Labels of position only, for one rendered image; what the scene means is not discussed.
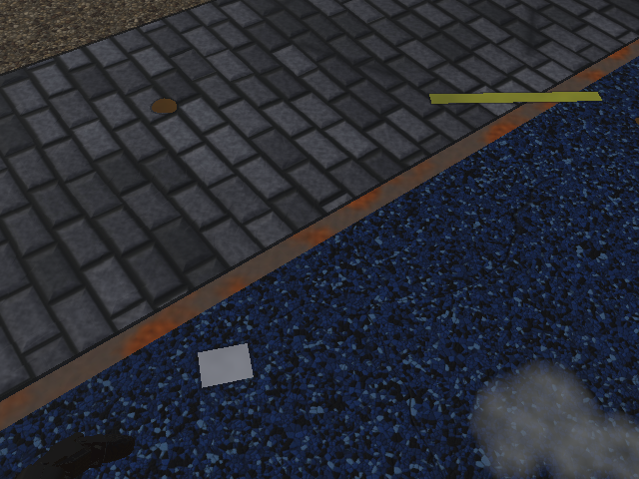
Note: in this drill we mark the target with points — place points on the robot left hand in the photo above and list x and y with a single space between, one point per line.
75 454

